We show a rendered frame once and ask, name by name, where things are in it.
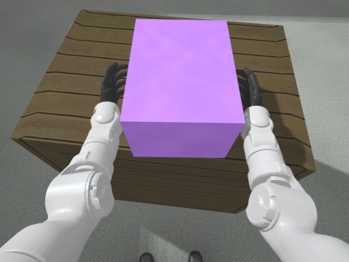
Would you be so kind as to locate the pedestal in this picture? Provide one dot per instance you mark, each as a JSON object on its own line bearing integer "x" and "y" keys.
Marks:
{"x": 57, "y": 120}

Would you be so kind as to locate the right robot upper arm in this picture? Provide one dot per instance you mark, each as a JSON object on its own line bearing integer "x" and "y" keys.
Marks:
{"x": 286, "y": 218}

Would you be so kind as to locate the right robot forearm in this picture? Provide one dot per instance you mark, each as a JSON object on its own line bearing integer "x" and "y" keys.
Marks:
{"x": 262, "y": 152}

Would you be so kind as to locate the right robot foot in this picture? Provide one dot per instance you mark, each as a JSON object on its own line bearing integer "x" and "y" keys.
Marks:
{"x": 195, "y": 256}

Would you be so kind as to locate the left robot forearm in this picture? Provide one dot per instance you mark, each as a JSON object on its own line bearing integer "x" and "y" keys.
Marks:
{"x": 101, "y": 145}

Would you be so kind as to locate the robot right hand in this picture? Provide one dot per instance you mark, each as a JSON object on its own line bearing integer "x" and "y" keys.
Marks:
{"x": 252, "y": 94}

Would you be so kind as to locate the robot left hand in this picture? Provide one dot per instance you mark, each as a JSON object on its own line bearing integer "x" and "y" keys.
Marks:
{"x": 110, "y": 86}

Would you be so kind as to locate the carton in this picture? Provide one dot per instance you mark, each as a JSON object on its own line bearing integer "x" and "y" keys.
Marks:
{"x": 181, "y": 96}

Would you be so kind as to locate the left robot upper arm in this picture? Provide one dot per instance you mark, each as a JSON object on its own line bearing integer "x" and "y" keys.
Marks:
{"x": 75, "y": 204}

